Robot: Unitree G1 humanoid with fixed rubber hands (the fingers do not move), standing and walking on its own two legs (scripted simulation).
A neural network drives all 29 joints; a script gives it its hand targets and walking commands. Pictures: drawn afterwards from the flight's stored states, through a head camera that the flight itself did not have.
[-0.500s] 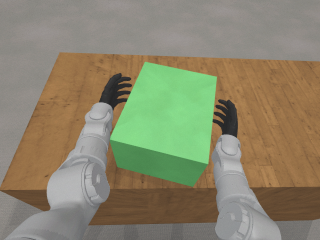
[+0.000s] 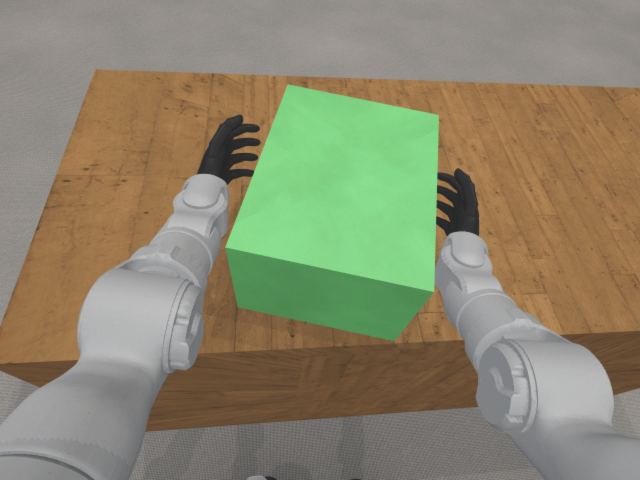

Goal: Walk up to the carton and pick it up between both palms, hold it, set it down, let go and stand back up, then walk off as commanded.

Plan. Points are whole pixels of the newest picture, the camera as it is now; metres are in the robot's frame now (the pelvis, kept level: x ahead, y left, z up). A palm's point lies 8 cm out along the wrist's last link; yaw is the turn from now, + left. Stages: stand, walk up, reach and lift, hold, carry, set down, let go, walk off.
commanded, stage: set down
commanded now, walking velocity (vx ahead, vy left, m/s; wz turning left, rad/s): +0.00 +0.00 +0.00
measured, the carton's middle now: (339, 209) +0.47 -0.04 +0.01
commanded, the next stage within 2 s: none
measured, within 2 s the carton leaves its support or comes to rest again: neither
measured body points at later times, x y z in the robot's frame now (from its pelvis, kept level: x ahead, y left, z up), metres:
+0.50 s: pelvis -0.01 +0.00 +0.00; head +0.05 +0.04 +0.44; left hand +0.44 +0.15 +0.04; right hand +0.36 -0.20 +0.02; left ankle +0.02 +0.08 -0.73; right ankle +0.00 -0.15 -0.73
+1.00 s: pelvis -0.01 +0.00 +0.00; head +0.05 +0.03 +0.45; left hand +0.41 +0.18 +0.03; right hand +0.32 -0.20 +0.02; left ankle +0.02 +0.08 -0.73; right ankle +0.00 -0.15 -0.73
